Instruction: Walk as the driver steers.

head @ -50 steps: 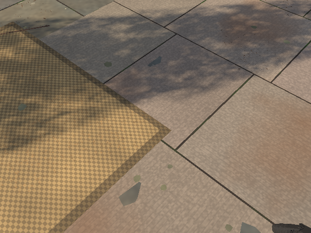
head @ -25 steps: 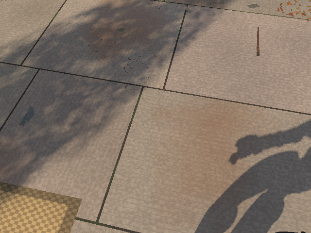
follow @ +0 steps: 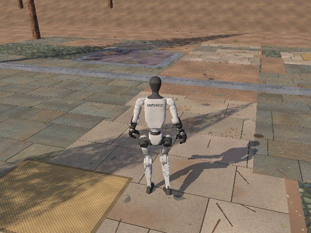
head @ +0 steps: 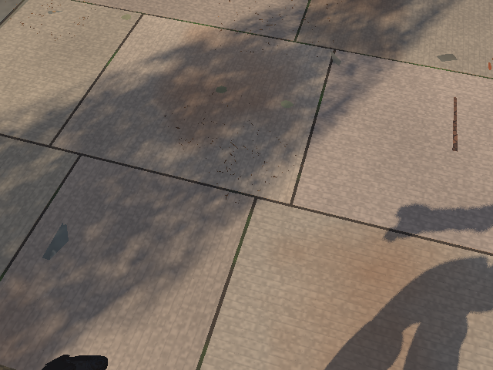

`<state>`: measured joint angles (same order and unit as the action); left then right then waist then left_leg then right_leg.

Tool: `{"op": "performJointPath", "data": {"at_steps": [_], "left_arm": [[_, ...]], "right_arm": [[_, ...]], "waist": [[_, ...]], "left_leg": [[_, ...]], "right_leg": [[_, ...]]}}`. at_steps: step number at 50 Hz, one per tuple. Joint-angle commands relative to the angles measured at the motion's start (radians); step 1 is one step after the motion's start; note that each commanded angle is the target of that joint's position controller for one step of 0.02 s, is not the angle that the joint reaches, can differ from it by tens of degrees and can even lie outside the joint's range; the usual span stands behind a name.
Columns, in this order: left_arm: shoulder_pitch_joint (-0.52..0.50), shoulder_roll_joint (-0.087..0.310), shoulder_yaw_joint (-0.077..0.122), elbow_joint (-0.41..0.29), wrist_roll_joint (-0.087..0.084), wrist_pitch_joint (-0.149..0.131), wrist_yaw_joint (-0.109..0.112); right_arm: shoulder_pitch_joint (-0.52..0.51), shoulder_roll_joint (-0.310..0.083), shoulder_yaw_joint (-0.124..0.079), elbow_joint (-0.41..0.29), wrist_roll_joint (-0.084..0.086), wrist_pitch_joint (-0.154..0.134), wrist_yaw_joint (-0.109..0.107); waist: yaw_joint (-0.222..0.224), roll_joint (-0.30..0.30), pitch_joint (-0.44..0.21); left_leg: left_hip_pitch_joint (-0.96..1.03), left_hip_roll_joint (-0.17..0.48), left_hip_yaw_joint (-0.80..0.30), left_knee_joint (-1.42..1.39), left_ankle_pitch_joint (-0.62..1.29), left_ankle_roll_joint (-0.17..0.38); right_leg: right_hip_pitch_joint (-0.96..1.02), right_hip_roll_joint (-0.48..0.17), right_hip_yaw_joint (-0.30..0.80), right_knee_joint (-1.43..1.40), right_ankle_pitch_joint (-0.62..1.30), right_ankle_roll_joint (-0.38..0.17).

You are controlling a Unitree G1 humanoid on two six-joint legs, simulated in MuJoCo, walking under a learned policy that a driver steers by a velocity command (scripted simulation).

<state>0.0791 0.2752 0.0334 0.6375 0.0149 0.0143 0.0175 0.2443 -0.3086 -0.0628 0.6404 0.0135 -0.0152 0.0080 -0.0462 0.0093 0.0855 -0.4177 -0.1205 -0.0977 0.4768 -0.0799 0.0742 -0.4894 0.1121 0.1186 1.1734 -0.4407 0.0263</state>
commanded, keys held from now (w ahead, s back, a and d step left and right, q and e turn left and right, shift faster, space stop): q+shift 0.04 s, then w+q+shift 0.40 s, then w+shift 0.04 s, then w+e+shift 0.52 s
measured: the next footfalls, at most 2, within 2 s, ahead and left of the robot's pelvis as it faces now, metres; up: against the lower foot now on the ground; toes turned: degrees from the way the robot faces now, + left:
right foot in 0.24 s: +0.16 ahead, -0.15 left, +0.00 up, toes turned +22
left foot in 0.72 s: +0.40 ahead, +0.33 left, +0.00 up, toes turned +28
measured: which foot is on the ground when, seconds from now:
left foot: down 0.00-0.22, up 0.24-0.70, down 0.72-1.00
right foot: up 0.00-0.22, down 0.24-0.74, up 0.76-1.00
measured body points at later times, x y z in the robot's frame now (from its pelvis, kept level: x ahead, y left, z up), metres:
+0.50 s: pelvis +0.18 -0.01 +0.01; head +0.19 -0.03 +0.46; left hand +0.05 +0.26 -0.10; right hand +0.48 -0.14 -0.06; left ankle +0.19 +0.20 -0.61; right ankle +0.13 -0.16 -0.73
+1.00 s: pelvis +0.50 +0.23 +0.00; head +0.52 +0.21 +0.45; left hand +0.59 +0.55 -0.08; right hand +0.59 -0.05 -0.13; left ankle +0.36 +0.31 -0.73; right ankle +0.65 +0.13 -0.64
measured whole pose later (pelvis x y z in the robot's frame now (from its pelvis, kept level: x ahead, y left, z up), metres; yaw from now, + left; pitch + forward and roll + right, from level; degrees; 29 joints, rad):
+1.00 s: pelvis +0.50 +0.23 +0.00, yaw +15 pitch -1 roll +4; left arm 0.18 0.33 0.07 0.71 -0.05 -0.02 0.00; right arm 0.42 -0.29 -0.09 0.82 -0.01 -0.09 0.01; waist -0.06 -0.04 0.02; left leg 0.04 0.00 0.23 0.35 -0.36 -0.04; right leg -0.79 -0.15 0.01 1.20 -0.14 -0.04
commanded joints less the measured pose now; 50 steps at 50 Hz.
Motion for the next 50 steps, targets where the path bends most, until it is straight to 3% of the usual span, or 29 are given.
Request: {"op": "performJointPath", "data": {"at_steps": [1, 2, 4, 7, 9, 10, 11, 12, 13, 14, 15, 17, 22, 25, 28, 32, 34, 35, 36, 37, 38, 39, 40, 41, 42, 43, 44, 47, 50], "left_arm": [[0.012, 0.073, 0.030, -0.049, -0.011, -0.015, 0.002], [0.011, 0.072, 0.032, -0.041, -0.012, -0.020, 0.004], [0.022, 0.085, 0.035, -0.027, -0.019, -0.029, -0.003], [0.019, 0.100, 0.042, -0.023, -0.031, -0.055, -0.016], [0.039, 0.104, 0.049, -0.014, -0.037, -0.078, -0.020], [0.088, 0.108, 0.056, 0.005, -0.041, -0.090, -0.019], [0.178, 0.134, 0.071, 0.038, -0.043, -0.096, -0.013], [0.244, 0.182, 0.087, 0.048, -0.044, -0.098, -0.004], [0.228, 0.237, 0.087, 0.030, -0.003, -0.100, -0.009], [0.151, 0.236, 0.092, 0.010, 0.015, -0.112, -0.010], [0.126, 0.182, 0.079, -0.001, -0.006, -0.115, -0.002], [0.165, 0.159, 0.066, 0.005, -0.025, -0.111, 0.007], [0.287, 0.150, 0.047, 0.061, 0.010, -0.123, -0.001], [0.358, 0.117, 0.030, 0.100, 0.022, -0.126, -0.013], [0.409, 0.123, 0.020, 0.143, -0.002, -0.111, -0.012], [0.452, 0.173, 0.021, 0.196, -0.043, -0.089, -0.011], [0.457, 0.221, 0.027, 0.218, -0.037, -0.088, -0.008], [0.452, 0.238, 0.028, 0.237, -0.027, -0.087, -0.006], [0.411, 0.238, 0.024, 0.230, -0.016, -0.099, -0.004], [0.453, 0.097, -0.006, 0.180, 0.006, -0.117, -0.010], [0.499, 0.032, -0.024, 0.152, -0.047, -0.149, -0.016], [0.361, 0.116, 0.012, 0.117, -0.099, -0.152, -0.011], [0.268, 0.101, 0.014, 0.084, -0.107, -0.145, -0.004], [0.242, 0.070, 0.009, 0.081, -0.083, -0.135, 0.003], [0.270, 0.054, 0.017, 0.094, -0.062, -0.114, 0.001], [0.316, 0.020, 0.016, 0.109, -0.068, -0.089, -0.010], [0.323, -0.002, 0.016, 0.114, -0.077, -0.064, -0.017], [0.250, -0.016, 0.015, 0.071, -0.064, -0.021, -0.022], [0.164, 0.014, 0.011, 0.026, -0.053, -0.025, -0.039]], "right_arm": [[-0.047, -0.151, -0.050, -0.107, 0.001, 0.022, -0.027], [-0.030, -0.168, -0.059, -0.104, 0.000, 0.030, -0.034], [-0.035, -0.180, -0.066, -0.111, 0.017, 0.042, -0.048], [-0.047, -0.189, -0.067, -0.122, 0.018, 0.047, -0.048], [-0.059, -0.168, -0.061, -0.128, 0.021, 0.048, -0.042], [-0.104, -0.149, -0.053, -0.144, 0.024, 0.050, -0.040], [-0.143, -0.120, -0.042, -0.164, 0.025, 0.047, -0.037], [-0.080, -0.044, -0.021, -0.151, 0.027, 0.044, -0.034], [-0.086, -0.009, -0.006, -0.195, 0.029, 0.030, -0.027], [-0.096, -0.073, -0.014, -0.219, 0.026, 0.011, -0.017], [-0.097, -0.119, -0.025, -0.200, 0.018, 0.008, -0.011], [-0.073, -0.117, -0.028, -0.171, 0.002, 0.004, -0.002], [-0.128, -0.076, -0.010, -0.190, 0.027, -0.003, 0.017], [-0.175, -0.040, 0.004, -0.191, 0.033, -0.011, 0.018], [-0.292, -0.016, 0.023, -0.224, 0.028, -0.037, 0.042], [-0.398, 0.010, 0.040, -0.258, 0.025, -0.080, 0.085], [-0.311, -0.053, 0.012, -0.251, 0.021, -0.087, 0.078], [-0.131, -0.116, -0.021, -0.216, 0.029, -0.081, 0.060], [0.110, -0.170, -0.052, -0.157, 0.038, -0.065, 0.035], [0.282, -0.264, -0.074, -0.107, 0.009, -0.047, 0.004], [0.328, -0.271, -0.065, -0.093, -0.029, -0.059, 0.009], [0.283, -0.183, -0.042, -0.067, -0.031, -0.067, 0.018], [0.235, -0.132, -0.030, -0.036, -0.018, -0.073, 0.017], [0.177, -0.101, -0.024, -0.011, -0.021, -0.079, 0.018], [0.123, -0.046, -0.013, 0.005, -0.035, -0.087, 0.020], [0.082, 0.002, -0.006, 0.021, -0.042, -0.091, 0.021], [0.043, 0.034, -0.004, 0.035, -0.033, -0.094, 0.023], [-0.040, 0.017, -0.012, 0.060, -0.020, -0.103, 0.015], [-0.073, -0.037, -0.024, 0.063, -0.029, -0.106, -0.006]], "waist": [[0.048, 0.065, -0.168], [0.044, 0.082, -0.189], [0.043, 0.108, -0.238], [0.044, 0.194, -0.206], [0.061, 0.188, -0.176], [0.102, 0.174, -0.153], [0.151, 0.143, -0.145], [0.144, -0.012, -0.214], [0.115, -0.197, -0.176], [0.075, -0.231, -0.083], [0.083, -0.189, -0.044], [0.094, -0.107, -0.041], [0.127, -0.108, 0.018], [0.140, -0.090, 0.069], [0.151, -0.060, 0.133], [0.145, -0.095, 0.150], [0.060, -0.184, 0.034], [-0.059, -0.230, -0.090], [-0.207, -0.245, -0.215], [-0.198, -0.041, -0.432], [-0.146, 0.237, -0.699], [-0.152, 0.199, -0.502], [-0.132, 0.170, -0.283], [-0.082, 0.098, -0.178], [-0.022, 0.117, -0.134], [0.024, 0.152, -0.114], [0.045, 0.138, -0.082], [0.092, 0.097, 0.048], [0.109, 0.059, 0.102]], "left_leg": [[0.222, 0.196, -0.381, -0.182, -0.027, 0.118], [0.236, 0.200, -0.391, -0.170, 0.014, 0.122], [0.199, 0.180, -0.411, -0.207, -0.339, 0.115], [0.093, 0.169, -0.458, -0.244, -0.557, 0.104], [0.034, 0.158, -0.476, -0.222, -0.573, 0.085], [-0.043, 0.139, -0.463, -0.185, -0.573, 0.058], [-0.166, 0.097, -0.402, -0.103, -0.570, 0.005], [-0.277, 0.032, -0.261, 0.185, -0.594, -0.034], [-0.467, -0.015, -0.142, 0.418, -0.477, -0.036], [-0.574, 0.106, -0.100, 0.556, -0.362, -0.047], [-0.598, 0.143, -0.063, 0.622, -0.296, -0.064], [-0.582, 0.174, -0.014, 0.741, -0.212, -0.086], [-0.627, 0.223, 0.004, 0.869, -0.035, -0.102], [-0.608, 0.196, -0.027, 0.770, 0.029, -0.099], [-0.578, 0.181, 0.036, 0.532, 0.060, -0.082], [-0.399, 0.178, 0.144, 0.267, -0.009, -0.051], [-0.097, 0.094, 0.172, 0.182, -0.101, -0.017], [0.178, 0.056, 0.184, 0.164, -0.114, 0.010], [0.539, 0.116, 0.113, 0.182, -0.086, 0.025], [0.957, 0.387, -0.243, 0.196, -0.379, 0.055], [1.011, 0.559, -0.703, -0.057, -0.730, 0.130], [0.876, 0.523, -0.673, -0.187, -0.730, 0.088], [0.723, 0.502, -0.495, -0.181, -0.580, 0.069], [0.561, 0.478, -0.351, -0.183, -0.405, 0.063], [0.432, 0.437, -0.224, -0.196, -0.293, 0.056], [0.350, 0.417, -0.131, -0.215, -0.227, 0.055], [0.310, 0.405, -0.047, -0.244, -0.160, 0.052], [0.210, 0.397, 0.139, -0.317, 0.000, 0.034], [0.192, 0.343, 0.293, -0.377, 0.038, 0.029]], "right_leg": [[-0.052, -0.012, 0.010, -0.255, 0.018, 0.029], [-0.032, -0.005, 0.016, -0.304, 0.025, 0.039], [0.045, -0.011, 0.017, -0.408, 0.089, 0.041], [0.165, -0.005, -0.006, -0.515, 0.109, 0.033], [0.268, -0.019, -0.004, -0.620, 0.127, 0.020], [0.370, -0.041, -0.006, -0.721, 0.187, 0.005], [0.527, -0.096, -0.002, -0.830, 0.220, -0.021], [0.690, -0.290, 0.176, -0.847, 0.075, -0.071], [0.678, -0.462, 0.503, -0.944, -0.226, -0.156], [0.585, -0.521, 0.587, -0.985, -0.350, -0.201], [0.562, -0.490, 0.496, -0.984, -0.320, -0.190], [0.550, -0.400, 0.300, -0.972, -0.163, -0.128], [0.491, -0.350, 0.048, -1.000, 0.048, -0.130], [0.449, -0.344, -0.008, -1.029, 0.123, -0.160], [0.465, -0.372, -0.037, -1.087, 0.214, -0.195], [0.541, -0.410, -0.058, -1.098, 0.514, -0.211], [0.550, -0.412, -0.089, -0.949, 1.053, -0.190], [0.498, -0.404, -0.109, -0.753, 1.268, -0.172], [0.285, -0.364, -0.127, -0.482, 1.191, -0.133], [-0.055, -0.240, -0.091, -0.083, 0.497, -0.094], [-0.128, -0.132, 0.069, 0.178, -0.011, -0.089], [-0.253, -0.165, 0.083, 0.265, 0.027, -0.089], [-0.342, -0.198, 0.028, 0.280, 0.084, -0.082], [-0.318, -0.243, 0.005, 0.247, 0.145, -0.079], [-0.247, -0.277, 0.006, 0.211, 0.204, -0.079], [-0.185, -0.300, 0.006, 0.207, 0.231, -0.079], [-0.173, -0.312, -0.004, 0.196, 0.221, -0.079], [-0.248, -0.329, -0.017, 0.140, 0.242, -0.067], [-0.245, -0.307, -0.077, -0.061, 0.420, -0.070]]}}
